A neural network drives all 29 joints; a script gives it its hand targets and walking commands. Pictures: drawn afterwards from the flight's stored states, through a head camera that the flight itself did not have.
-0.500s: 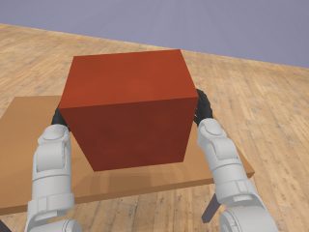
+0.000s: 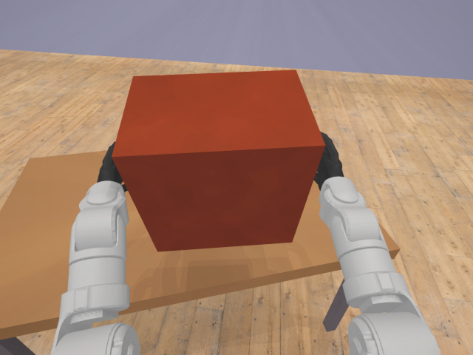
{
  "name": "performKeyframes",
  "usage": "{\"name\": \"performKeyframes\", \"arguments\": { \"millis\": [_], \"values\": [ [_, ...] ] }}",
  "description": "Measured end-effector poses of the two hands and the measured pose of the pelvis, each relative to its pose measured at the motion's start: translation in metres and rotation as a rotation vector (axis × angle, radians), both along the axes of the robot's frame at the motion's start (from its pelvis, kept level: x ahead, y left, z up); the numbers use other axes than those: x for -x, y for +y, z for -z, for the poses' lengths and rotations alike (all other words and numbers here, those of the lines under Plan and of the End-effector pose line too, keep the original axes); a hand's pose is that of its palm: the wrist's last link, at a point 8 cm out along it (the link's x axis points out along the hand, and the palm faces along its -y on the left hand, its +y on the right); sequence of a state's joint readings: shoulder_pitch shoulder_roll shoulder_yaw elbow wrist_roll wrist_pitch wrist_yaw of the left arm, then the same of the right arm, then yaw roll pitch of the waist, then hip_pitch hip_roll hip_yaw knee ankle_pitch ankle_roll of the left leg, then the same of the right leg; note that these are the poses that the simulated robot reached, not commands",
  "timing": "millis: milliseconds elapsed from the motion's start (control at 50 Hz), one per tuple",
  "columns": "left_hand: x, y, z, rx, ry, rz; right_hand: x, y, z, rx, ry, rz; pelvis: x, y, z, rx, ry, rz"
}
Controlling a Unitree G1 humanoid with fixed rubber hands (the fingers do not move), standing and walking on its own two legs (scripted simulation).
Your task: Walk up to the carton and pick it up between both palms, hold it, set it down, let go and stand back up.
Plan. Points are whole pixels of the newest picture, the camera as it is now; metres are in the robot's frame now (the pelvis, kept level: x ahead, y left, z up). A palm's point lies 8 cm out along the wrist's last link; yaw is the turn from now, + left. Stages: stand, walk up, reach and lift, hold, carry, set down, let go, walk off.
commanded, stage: hold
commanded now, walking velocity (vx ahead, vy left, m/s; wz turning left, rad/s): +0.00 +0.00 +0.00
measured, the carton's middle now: (221, 168) +0.42 +0.01 +0.16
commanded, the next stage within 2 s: none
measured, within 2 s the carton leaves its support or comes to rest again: neither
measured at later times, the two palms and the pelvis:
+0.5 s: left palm (107, 202) +0.35 +0.19 +0.15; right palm (321, 192) +0.36 -0.16 +0.15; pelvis +0.00 +0.00 +0.00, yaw +3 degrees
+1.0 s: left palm (92, 204) +0.35 +0.22 +0.15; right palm (307, 174) +0.37 -0.14 +0.18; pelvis +0.01 -0.01 +0.00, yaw +3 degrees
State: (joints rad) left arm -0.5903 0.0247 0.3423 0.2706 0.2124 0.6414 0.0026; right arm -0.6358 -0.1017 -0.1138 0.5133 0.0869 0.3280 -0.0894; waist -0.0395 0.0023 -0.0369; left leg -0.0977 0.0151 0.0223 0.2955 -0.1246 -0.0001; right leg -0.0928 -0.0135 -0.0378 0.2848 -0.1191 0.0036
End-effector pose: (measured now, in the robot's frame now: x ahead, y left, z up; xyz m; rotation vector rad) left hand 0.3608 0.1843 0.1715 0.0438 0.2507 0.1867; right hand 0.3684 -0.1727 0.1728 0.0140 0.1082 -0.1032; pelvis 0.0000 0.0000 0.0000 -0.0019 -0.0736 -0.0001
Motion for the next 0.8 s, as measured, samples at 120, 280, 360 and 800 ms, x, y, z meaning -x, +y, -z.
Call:
{"name": "performKeyframes", "arguments": {
  "millis": [120,280,360,800],
  "values": [
    [0.006,0.017,0.004,0.030,-0.004,-0.030,-0.005,0.018,-0.013,0.021,-0.005,-0.033,-0.006,-0.009,0.000,0.002,-0.035,-0.021],
    [0.016,0.033,0.025,0.026,0.034,-0.042,-0.003,0.036,-0.001,0.013,0.029,-0.031,-0.007,-0.011,0.000,0.008,-0.047,-0.059],
    [0.018,0.029,0.029,-0.011,0.042,-0.028,0.001,0.032,0.011,-0.008,0.035,-0.009,-0.004,-0.006,0.000,0.014,-0.034,-0.066],
    [0.002,0.007,-0.001,0.015,-0.008,-0.016,-0.004,0.007,-0.009,0.012,-0.010,-0.019,-0.003,-0.005,0.000,0.001,-0.016,-0.005]
  ]
}}
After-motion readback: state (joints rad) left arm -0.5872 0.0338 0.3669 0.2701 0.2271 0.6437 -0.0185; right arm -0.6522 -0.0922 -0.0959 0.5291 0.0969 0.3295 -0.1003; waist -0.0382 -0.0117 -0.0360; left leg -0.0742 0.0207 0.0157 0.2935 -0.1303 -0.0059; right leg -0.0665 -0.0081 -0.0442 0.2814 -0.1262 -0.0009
